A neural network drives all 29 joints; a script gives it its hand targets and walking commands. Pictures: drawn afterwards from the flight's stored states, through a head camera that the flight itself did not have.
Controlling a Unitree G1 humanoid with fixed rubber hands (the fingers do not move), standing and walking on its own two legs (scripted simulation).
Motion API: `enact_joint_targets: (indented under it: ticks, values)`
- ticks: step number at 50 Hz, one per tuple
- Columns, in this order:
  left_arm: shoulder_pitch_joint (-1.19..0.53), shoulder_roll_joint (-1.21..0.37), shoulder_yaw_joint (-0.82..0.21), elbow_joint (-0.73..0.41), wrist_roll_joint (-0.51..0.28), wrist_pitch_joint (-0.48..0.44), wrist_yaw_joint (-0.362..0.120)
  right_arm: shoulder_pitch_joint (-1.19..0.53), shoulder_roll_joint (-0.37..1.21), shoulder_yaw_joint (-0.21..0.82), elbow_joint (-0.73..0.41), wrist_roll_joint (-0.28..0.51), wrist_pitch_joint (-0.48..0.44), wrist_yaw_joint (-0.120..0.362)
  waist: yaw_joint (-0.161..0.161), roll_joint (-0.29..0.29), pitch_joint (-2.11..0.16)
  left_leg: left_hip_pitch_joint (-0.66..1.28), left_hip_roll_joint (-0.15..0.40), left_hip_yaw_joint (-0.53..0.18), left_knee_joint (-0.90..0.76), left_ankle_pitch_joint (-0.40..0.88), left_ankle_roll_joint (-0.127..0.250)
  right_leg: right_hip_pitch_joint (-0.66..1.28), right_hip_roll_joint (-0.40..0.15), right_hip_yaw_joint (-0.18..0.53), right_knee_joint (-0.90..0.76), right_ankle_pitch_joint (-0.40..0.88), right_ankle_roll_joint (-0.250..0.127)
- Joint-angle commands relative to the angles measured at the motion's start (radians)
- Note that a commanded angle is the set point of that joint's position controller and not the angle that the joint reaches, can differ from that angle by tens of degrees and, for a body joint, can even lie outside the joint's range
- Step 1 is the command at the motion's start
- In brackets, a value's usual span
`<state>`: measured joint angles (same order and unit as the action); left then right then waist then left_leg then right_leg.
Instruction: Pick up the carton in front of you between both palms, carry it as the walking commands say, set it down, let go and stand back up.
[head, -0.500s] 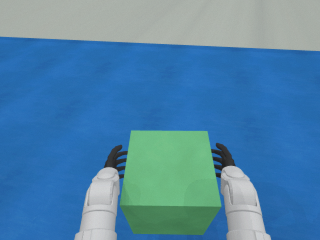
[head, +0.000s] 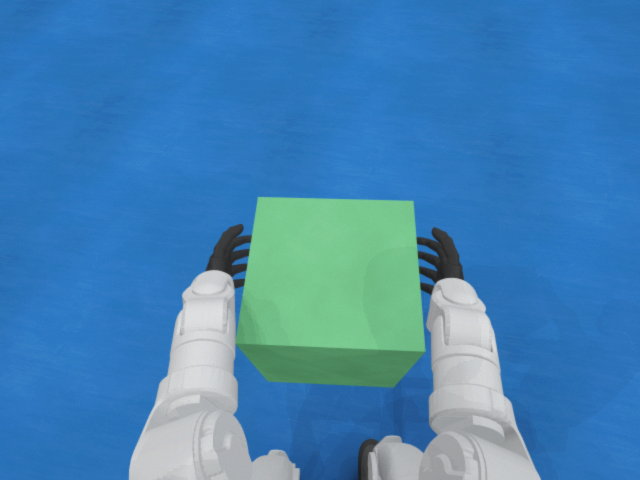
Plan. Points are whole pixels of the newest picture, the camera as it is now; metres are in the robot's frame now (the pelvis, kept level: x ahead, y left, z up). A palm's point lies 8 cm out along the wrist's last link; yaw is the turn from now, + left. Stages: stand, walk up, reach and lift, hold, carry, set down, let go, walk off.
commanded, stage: set down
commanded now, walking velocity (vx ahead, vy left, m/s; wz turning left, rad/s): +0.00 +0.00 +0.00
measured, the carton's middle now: (332, 301) +0.37 +0.00 -0.09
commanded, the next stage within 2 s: none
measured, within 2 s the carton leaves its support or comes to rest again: neither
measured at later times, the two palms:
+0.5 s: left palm (259, 290) +0.43 +0.14 -0.19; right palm (425, 314) +0.38 -0.16 -0.19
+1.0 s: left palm (283, 302) +0.48 +0.11 -0.35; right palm (418, 329) +0.41 -0.18 -0.35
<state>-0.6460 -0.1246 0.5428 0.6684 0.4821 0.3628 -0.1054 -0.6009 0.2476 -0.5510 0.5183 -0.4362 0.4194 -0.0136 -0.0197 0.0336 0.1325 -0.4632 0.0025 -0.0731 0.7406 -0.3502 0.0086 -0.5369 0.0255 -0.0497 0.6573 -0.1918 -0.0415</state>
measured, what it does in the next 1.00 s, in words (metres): lowers itself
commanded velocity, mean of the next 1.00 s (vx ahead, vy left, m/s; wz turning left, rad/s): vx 0.00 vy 0.00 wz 0.00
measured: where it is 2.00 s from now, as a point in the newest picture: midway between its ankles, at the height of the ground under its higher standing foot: outside the picture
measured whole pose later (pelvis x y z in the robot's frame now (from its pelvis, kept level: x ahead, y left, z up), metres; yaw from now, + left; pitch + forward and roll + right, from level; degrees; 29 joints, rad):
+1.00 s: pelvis -0.04 +0.03 -0.24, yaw +2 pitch +47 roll +1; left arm -1.13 0.07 0.30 0.80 0.18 0.28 0.05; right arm -0.97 0.08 -0.58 0.52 -0.22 0.30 -0.06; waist -0.11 0.06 -0.10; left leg -1.99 -0.09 -0.01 1.75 -0.59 0.00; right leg -2.08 -0.01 0.04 1.65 -0.40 0.03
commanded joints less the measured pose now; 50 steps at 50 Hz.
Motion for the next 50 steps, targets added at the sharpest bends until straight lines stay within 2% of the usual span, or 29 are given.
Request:
enact_joint_targets:
  ticks: [1, 3, 6, 9, 12, 15, 19, 22, 26, 37, 45, 50]
  values:
    - [-0.399, -0.603, -0.332, 0.048, -0.135, -0.130, -0.141, -0.388, 0.637, 0.378, 0.065, 0.123, -0.127, 0.103, 0.010, -0.029, -0.453, -0.356, -0.124, 0.006, -0.051, 0.088, 0.049, 0.363, 0.052, 0.159, 0.041, 0.186, 0.051]
    - [-0.427, -0.639, -0.396, 0.049, -0.173, -0.194, -0.142, -0.425, 0.677, 0.455, 0.058, 0.149, -0.199, 0.101, 0.015, -0.024, -0.570, -0.440, -0.138, 0.008, 0.001, 0.111, 0.039, 0.340, 0.053, 0.158, 0.120, 0.260, 0.053]
    - [-0.496, -0.701, -0.528, 0.008, -0.243, -0.262, -0.136, -0.481, 0.738, 0.586, 0.021, 0.194, -0.272, 0.096, 0.006, -0.027, -0.807, -0.542, -0.155, 0.015, 0.092, 0.147, 0.020, 0.337, 0.060, 0.160, 0.238, 0.367, 0.053]
    - [-0.551, -0.751, -0.666, -0.067, -0.325, -0.283, -0.122, -0.528, 0.760, 0.704, -0.057, 0.243, -0.296, 0.090, -0.016, -0.017, -1.064, -0.587, -0.166, 0.020, 0.177, 0.204, 0.000, 0.316, 0.073, 0.144, 0.343, 0.441, 0.058]
    - [-0.583, -0.790, -0.746, -0.109, -0.374, -0.263, -0.106, -0.548, 0.751, 0.757, -0.096, 0.269, -0.280, 0.102, -0.049, 0.001, -1.200, -0.603, -0.171, 0.017, 0.250, 0.230, -0.014, 0.186, 0.092, 0.110, 0.419, 0.402, 0.059]
    - [-0.586, -0.842, -0.750, -0.084, -0.375, -0.215, -0.102, -0.552, 0.756, 0.741, -0.072, 0.273, -0.237, 0.140, -0.071, 0.022, -1.161, -0.642, -0.172, 0.014, 0.293, 0.166, -0.021, -0.022, 0.106, 0.075, 0.460, 0.265, 0.054]
    - [-0.602, -0.878, -0.688, -0.015, -0.347, -0.144, -0.114, -0.582, 0.758, 0.678, -0.007, 0.259, -0.170, 0.201, -0.081, 0.040, -1.053, -0.727, -0.170, 0.013, 0.330, 0.073, -0.022, -0.257, 0.110, 0.044, 0.512, 0.130, 0.047]
    - [-0.632, -0.875, -0.643, 0.016, -0.329, -0.116, -0.115, -0.613, 0.750, 0.629, 0.035, 0.250, -0.140, 0.234, -0.084, 0.042, -1.029, -0.783, -0.170, 0.014, 0.371, 0.070, -0.023, -0.375, 0.110, 0.032, 0.555, 0.108, 0.044]
    - [-0.683, -0.856, -0.617, 0.038, -0.325, -0.119, -0.102, -0.658, 0.735, 0.586, 0.069, 0.250, -0.135, 0.250, -0.089, 0.039, -1.060, -0.837, -0.174, 0.016, 0.441, 0.107, -0.026, -0.486, 0.111, 0.025, 0.620, 0.130, 0.049]
    - [-0.854, -0.808, -0.671, 0.037, -0.375, -0.135, -0.057, -0.811, 0.694, 0.575, 0.053, 0.305, -0.144, 0.227, -0.116, 0.042, -1.265, -0.930, -0.194, 0.041, 0.645, 0.138, -0.031, -0.700, 0.114, -0.002, 0.807, 0.156, 0.077]
    - [-0.987, -0.760, -0.689, 0.066, -0.412, -0.122, -0.058, -0.920, 0.665, 0.550, 0.053, 0.329, -0.125, 0.186, -0.153, 0.069, -1.315, -1.110, -0.213, 0.083, 0.768, 0.049, -0.028, -0.714, 0.110, -0.008, 0.905, 0.144, 0.089]
    - [-1.051, -0.702, -0.652, 0.123, -0.410, -0.119, -0.063, -1.006, 0.640, 0.519, 0.059, 0.333, -0.122, 0.169, -0.157, 0.063, -1.283, -1.229, -0.214, 0.099, 0.832, -0.016, -0.017, -0.735, 0.104, -0.010, 0.958, 0.110, 0.096]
